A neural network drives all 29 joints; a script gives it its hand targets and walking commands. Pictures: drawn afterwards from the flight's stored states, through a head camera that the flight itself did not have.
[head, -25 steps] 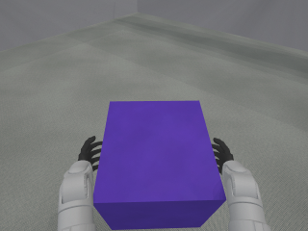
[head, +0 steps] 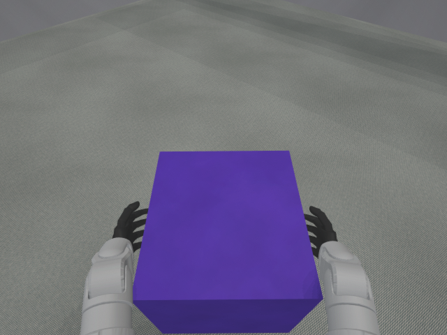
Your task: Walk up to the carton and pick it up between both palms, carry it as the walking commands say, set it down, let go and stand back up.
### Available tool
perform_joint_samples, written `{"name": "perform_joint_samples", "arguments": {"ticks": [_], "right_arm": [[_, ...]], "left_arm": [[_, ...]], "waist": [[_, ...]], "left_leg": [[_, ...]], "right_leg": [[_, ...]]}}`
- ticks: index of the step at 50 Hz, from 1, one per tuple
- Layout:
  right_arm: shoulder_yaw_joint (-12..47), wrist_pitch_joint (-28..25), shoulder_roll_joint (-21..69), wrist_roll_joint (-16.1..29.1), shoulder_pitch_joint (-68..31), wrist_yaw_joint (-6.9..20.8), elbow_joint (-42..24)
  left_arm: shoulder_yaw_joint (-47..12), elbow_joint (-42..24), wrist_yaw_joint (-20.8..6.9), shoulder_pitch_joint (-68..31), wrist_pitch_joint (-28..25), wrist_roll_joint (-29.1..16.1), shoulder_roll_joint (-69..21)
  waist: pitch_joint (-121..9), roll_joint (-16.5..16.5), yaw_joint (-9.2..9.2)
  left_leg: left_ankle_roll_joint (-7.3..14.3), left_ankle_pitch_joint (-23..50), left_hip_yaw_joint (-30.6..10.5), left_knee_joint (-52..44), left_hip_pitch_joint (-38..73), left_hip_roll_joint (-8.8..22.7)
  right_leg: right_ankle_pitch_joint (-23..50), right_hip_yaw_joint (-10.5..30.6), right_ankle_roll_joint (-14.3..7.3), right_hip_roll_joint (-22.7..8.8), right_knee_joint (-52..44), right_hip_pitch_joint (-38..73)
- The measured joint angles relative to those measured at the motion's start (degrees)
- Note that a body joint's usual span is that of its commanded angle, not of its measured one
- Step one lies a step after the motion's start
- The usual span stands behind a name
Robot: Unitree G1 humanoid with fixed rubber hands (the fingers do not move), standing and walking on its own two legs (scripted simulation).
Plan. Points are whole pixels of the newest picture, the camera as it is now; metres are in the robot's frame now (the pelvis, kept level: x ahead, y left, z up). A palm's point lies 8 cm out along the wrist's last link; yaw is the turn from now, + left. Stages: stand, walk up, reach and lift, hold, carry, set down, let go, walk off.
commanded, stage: set down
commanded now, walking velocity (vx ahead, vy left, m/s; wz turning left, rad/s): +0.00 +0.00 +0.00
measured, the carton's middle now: (225, 243) +0.32 +0.02 -0.08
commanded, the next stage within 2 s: none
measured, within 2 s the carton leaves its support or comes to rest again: neither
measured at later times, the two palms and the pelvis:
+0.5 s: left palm (140, 239) +0.31 +0.21 -0.07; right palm (310, 250) +0.31 -0.16 -0.07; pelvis -0.03 +0.01 -0.03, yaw +0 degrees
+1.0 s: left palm (148, 245) +0.34 +0.21 -0.16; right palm (297, 251) +0.35 -0.16 -0.16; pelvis -0.06 +0.01 -0.10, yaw +0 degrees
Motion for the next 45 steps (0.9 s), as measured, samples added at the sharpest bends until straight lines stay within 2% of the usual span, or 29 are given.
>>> {"name": "perform_joint_samples", "arguments": {"ticks": [9, 15, 27, 36, 45], "right_arm": [[-5.1, -6.9, 1.3, -2.6, -6.4, -0.9, 9.1], [-6.8, -10.5, 0.6, -2.5, -9.4, -1.2, 11.8], [-9.1, -13.9, -1.6, -2.3, -16.9, 0.1, 14.0], [-10.9, -14.1, -2.0, -2.8, -21.9, 1.0, 14.0], [-11.9, -13.5, -2.0, -3.0, -25.6, 0.7, 13.0]], "left_arm": [[3.6, 11.6, -0.8, -7.9, -7.4, 2.4, 1.5], [5.2, 15.4, -0.6, -12.1, -11.1, 2.8, 1.6], [7.6, 15.8, 0.8, -17.9, -14.7, 1.9, 0.7], [9.6, 15.0, 0.6, -22.0, -15.2, 2.3, 0.5], [10.9, 14.8, 0.1, -26.0, -14.8, 1.9, 1.4]], "waist": [[-0.9, 0.0, -0.97], [-2.2, -0.1, -1.47], [-4.2, -0.5, -2.10], [-6.0, -0.9, -2.01], [-8.5, -0.9, -1.56]], "left_leg": [[0.0, -2.4, -1.0, 7.9, -10.4, -0.2], [0.3, -3.3, -0.9, 12.7, -19.7, -0.8], [0.9, -4.0, -0.3, 20.6, -38.1, -2.0], [0.7, -5.0, -0.2, 26.8, -50.1, -2.3], [0.3, -6.7, -0.4, 33.9, -61.3, -2.4]], "right_leg": [[-2.0, -0.7, 0.1, 0.3, 6.6, -9.6], [-3.0, -0.4, 0.6, 0.1, 11.6, -19.0], [-4.2, 0.8, 1.5, -0.4, 20.7, -38.0], [-5.4, 1.1, 1.7, 0.0, 27.2, -50.2], [-7.1, 1.0, 1.6, 0.5, 34.3, -61.4]]}}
